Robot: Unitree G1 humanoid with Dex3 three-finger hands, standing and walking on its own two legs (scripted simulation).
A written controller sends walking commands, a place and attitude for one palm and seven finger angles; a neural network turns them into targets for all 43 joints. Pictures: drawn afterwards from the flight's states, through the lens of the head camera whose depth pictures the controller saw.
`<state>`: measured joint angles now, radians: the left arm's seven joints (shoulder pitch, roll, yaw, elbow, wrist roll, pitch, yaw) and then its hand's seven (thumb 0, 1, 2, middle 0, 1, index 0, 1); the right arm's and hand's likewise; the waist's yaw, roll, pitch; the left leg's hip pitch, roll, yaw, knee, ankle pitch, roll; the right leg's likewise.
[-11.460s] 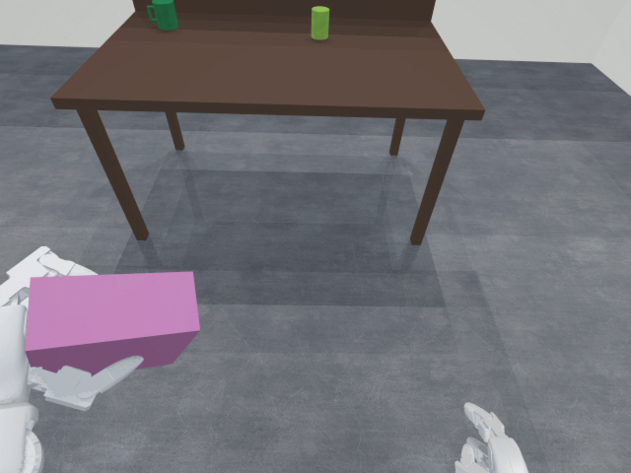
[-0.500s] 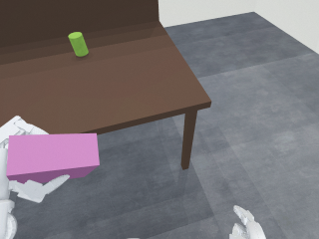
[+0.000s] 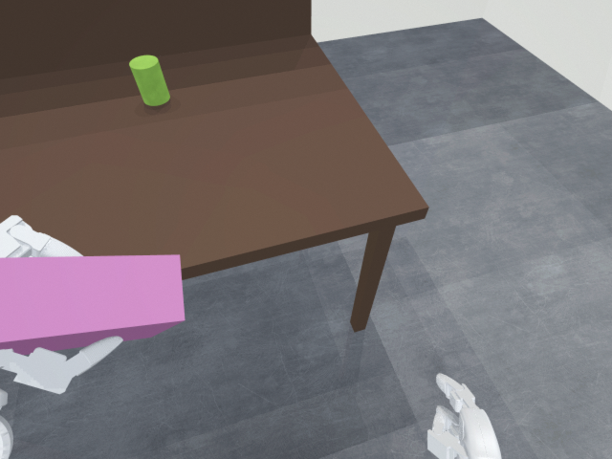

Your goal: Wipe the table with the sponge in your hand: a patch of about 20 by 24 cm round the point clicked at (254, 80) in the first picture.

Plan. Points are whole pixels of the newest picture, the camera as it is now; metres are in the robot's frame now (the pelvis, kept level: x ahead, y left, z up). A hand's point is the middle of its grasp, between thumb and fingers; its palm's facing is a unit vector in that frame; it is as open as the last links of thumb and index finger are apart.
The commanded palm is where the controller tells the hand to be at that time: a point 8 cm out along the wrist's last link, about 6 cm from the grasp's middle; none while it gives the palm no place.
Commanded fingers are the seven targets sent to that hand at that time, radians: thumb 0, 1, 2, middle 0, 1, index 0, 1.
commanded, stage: come to a stop and stand still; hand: left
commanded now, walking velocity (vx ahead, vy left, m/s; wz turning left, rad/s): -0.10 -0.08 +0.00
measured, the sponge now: (117, 304) +0.23 +0.20 +0.15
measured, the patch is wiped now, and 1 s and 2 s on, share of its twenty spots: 0.00 0.00 0.00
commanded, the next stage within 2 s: look again from close up in 1.70 s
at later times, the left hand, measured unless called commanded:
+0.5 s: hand (45, 306) +0.22 +0.25 +0.17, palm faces +0.36 -0.83 -0.43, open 10.1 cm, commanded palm +0.17 +0.29 +0.19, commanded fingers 0.00 0.10 1.30 -1.20 -1.60 -1.20 -1.60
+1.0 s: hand out of the picture +0.23 +0.30 +0.18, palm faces +0.44 -0.80 -0.42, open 10.1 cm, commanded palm +0.14 +0.30 +0.19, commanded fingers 0.00 0.10 1.30 -1.20 -1.60 -1.20 -1.60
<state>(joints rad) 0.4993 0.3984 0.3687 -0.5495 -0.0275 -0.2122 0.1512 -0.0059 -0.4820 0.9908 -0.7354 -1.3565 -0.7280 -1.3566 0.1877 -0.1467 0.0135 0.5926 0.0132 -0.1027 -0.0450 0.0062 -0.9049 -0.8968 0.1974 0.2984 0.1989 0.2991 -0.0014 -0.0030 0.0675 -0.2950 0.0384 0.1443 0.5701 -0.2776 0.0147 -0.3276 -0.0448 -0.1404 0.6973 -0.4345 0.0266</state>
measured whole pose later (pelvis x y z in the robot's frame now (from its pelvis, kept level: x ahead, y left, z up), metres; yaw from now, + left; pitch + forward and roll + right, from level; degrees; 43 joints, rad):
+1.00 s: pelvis -0.03 +0.03 +0.01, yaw -2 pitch -1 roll -1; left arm 0.22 0.44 0.42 -0.28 -0.03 -0.22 0.10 -0.01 -0.48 0.99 -0.74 -1.36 -0.73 -1.36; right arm 0.23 -0.21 0.01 0.61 0.01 -0.13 -0.04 0.01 -0.90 -0.90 0.20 0.30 0.20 0.30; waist 0.06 0.00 0.08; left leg -0.28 0.03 0.05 0.52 -0.23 0.01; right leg -0.26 0.01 -0.11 0.46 -0.19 -0.04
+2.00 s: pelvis +0.01 +0.05 +0.02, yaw -2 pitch +0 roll -1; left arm 0.42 0.35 0.33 -0.44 -0.04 -0.16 0.11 -0.01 -0.49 1.00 -0.74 -1.35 -0.74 -1.35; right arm 0.21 -0.20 0.03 0.56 -0.01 -0.09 -0.05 0.01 -0.90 -0.90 0.20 0.30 0.20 0.30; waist 0.02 -0.01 0.03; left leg -0.19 -0.01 0.06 0.42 -0.22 0.05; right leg -0.17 -0.02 -0.08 0.35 -0.18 0.01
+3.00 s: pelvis +0.03 +0.09 -0.01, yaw -3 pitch -1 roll -1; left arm 0.45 0.37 0.35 -0.48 -0.05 -0.23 0.13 -0.01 -0.49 1.00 -0.75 -1.35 -0.74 -1.35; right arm 0.22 -0.22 0.00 0.59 0.00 -0.05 0.00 0.01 -0.90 -0.90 0.20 0.30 0.20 0.30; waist 0.00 0.04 0.06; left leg -0.42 -0.06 0.02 1.03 -0.43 0.03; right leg -0.28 -0.04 -0.14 0.64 -0.33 -0.02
